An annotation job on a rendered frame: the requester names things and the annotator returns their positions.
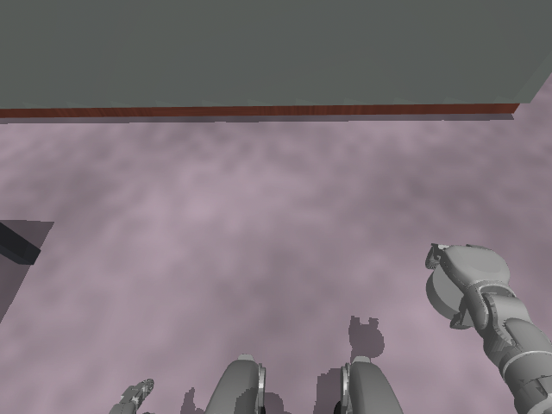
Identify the tin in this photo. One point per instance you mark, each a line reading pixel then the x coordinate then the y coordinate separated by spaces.
pixel 443 294

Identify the left robot hand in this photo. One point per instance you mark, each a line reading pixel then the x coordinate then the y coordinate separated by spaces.
pixel 132 398

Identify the right robot hand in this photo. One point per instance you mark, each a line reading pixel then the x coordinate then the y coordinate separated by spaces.
pixel 466 266

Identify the right robot arm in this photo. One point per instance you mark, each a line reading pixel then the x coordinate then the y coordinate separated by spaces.
pixel 514 344

